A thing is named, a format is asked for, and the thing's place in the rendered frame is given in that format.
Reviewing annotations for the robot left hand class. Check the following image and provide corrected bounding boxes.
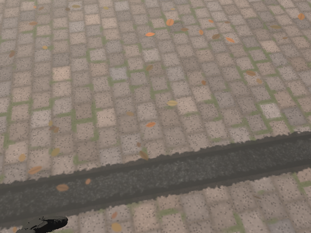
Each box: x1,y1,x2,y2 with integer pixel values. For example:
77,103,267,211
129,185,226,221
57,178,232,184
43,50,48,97
16,216,68,233

